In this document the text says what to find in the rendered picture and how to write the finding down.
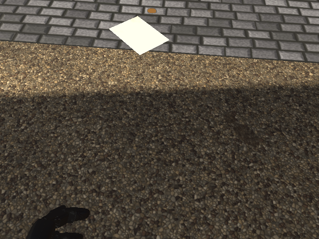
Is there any robot left hand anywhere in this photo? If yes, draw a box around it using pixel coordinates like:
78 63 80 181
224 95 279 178
26 205 90 239

